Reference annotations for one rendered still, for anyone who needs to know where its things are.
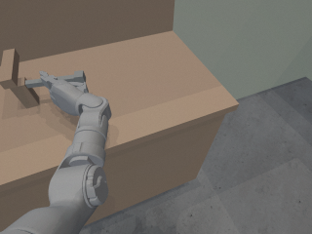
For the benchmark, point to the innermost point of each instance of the tap lever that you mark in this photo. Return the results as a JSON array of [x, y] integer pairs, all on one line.
[[78, 76]]

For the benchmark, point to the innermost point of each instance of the robot left upper arm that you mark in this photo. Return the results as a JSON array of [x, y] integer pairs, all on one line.
[[74, 193]]

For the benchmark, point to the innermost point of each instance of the counter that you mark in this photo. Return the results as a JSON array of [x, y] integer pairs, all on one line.
[[166, 106]]

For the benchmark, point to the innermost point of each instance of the robot left forearm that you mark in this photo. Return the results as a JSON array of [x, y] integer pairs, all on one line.
[[91, 133]]

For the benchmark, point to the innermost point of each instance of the left robot hand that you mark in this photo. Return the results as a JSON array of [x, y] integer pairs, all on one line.
[[64, 94]]

